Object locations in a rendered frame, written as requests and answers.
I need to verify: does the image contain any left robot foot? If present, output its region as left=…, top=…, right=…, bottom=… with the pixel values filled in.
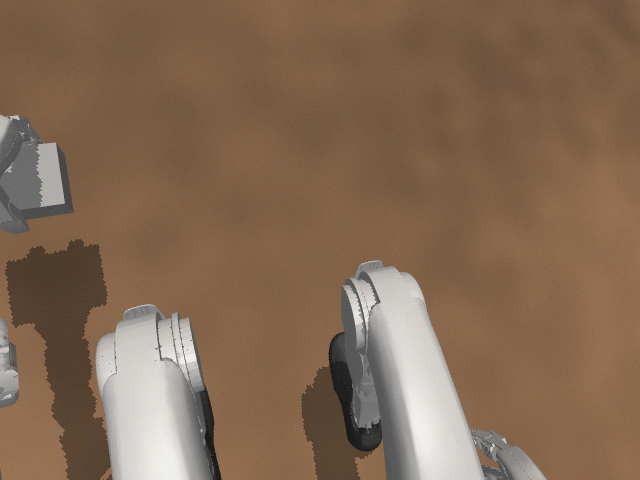
left=199, top=384, right=221, bottom=480

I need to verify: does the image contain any left robot arm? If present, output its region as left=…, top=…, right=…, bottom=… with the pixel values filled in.
left=0, top=187, right=19, bottom=480

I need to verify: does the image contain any left robot hand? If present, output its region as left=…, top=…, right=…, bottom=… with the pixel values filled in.
left=0, top=115, right=43, bottom=234

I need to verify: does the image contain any right robot hand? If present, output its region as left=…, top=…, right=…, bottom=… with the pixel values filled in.
left=470, top=429, right=547, bottom=480

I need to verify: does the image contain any small box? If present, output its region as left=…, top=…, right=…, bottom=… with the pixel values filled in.
left=0, top=142, right=74, bottom=220

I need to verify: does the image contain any right robot foot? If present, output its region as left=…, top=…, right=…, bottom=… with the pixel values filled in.
left=329, top=332, right=382, bottom=452

